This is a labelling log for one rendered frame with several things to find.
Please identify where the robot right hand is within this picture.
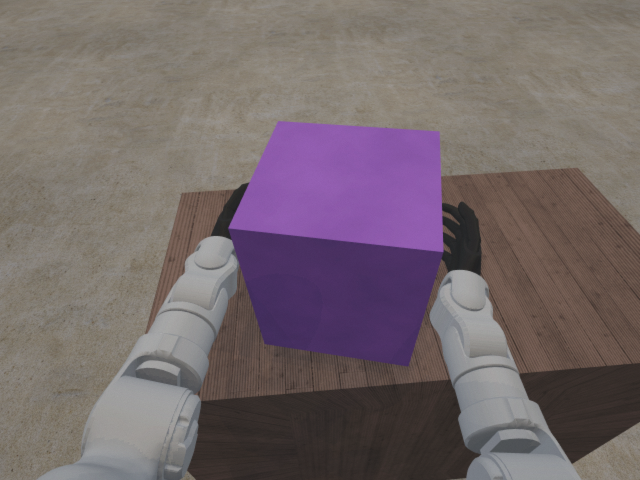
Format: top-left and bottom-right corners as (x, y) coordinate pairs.
(442, 202), (482, 276)

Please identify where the robot left hand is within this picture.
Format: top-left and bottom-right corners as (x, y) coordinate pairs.
(210, 183), (249, 240)

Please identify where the pedestal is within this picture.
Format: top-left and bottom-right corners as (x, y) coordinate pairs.
(145, 168), (640, 480)

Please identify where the carton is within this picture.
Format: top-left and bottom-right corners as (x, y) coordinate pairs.
(228, 121), (444, 366)

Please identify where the robot left forearm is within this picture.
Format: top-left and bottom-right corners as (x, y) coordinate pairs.
(81, 236), (239, 457)

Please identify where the right robot upper arm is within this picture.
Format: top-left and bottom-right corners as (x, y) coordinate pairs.
(466, 452), (580, 480)

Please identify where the robot right forearm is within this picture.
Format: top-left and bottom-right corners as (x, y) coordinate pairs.
(430, 270), (582, 480)

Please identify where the left robot upper arm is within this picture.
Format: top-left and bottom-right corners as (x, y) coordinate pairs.
(36, 376), (201, 480)

